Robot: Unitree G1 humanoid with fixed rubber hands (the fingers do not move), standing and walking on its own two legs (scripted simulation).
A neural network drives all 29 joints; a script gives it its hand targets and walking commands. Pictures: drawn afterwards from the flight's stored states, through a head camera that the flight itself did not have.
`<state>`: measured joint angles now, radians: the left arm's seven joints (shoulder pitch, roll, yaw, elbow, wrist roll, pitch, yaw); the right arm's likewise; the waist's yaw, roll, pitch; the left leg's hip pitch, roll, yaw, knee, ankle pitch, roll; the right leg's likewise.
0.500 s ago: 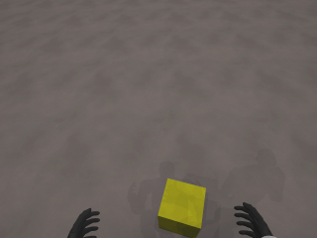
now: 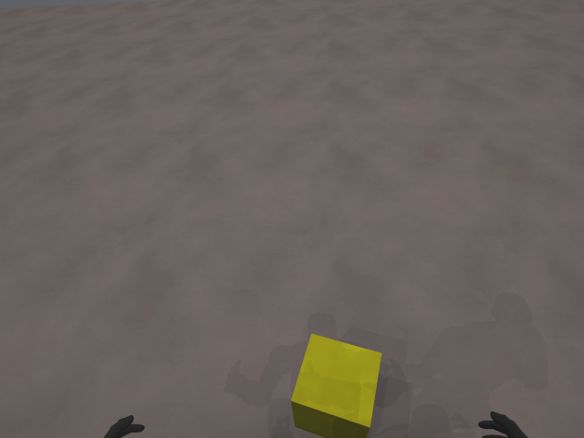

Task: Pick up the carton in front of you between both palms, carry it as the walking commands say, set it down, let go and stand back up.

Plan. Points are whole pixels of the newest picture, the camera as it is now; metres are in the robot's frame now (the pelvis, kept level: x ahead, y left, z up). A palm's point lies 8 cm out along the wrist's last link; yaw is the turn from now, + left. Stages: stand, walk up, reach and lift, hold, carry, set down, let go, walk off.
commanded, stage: stand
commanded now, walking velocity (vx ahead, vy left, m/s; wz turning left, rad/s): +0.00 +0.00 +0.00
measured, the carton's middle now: (336, 391) +0.41 -0.07 -0.64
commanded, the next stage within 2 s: none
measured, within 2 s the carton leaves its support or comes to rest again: neither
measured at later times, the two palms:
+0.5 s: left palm out of the picture +0.10 +0.30 -0.09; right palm out of the picture +0.12 -0.29 -0.10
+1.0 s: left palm out of the picture +0.08 +0.31 -0.09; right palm out of the picture +0.08 -0.31 -0.10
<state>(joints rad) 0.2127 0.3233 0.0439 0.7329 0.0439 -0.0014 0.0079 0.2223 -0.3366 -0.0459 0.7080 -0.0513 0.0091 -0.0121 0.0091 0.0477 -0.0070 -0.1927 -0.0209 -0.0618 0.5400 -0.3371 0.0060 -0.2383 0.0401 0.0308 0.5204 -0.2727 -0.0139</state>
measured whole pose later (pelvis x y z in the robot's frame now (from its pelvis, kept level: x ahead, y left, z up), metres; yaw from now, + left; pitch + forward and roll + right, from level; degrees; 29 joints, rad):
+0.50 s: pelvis +0.01 +0.00 +0.01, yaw +0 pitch -1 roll +0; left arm 0.16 0.35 0.01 0.93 0.02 0.00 0.02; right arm 0.17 -0.37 0.00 0.90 -0.02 -0.01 -0.03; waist 0.01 0.03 0.01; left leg -0.11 -0.02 -0.06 0.43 -0.29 0.01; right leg -0.16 0.03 0.03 0.42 -0.24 -0.01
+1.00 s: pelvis -0.01 +0.00 +0.01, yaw +0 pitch -2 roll +0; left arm 0.11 0.37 0.00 1.04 0.02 -0.01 0.01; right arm 0.16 -0.40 0.02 1.00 -0.02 -0.01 -0.03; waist 0.01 0.02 0.02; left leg -0.08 -0.02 -0.06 0.36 -0.24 0.00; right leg -0.14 0.03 0.03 0.37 -0.19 -0.01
